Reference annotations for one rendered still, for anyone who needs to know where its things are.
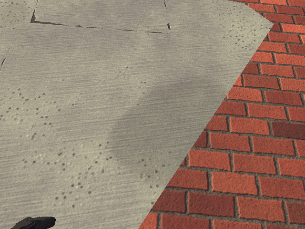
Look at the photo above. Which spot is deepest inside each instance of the robot left hand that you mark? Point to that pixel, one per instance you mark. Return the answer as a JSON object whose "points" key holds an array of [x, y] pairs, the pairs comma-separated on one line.
{"points": [[35, 223]]}

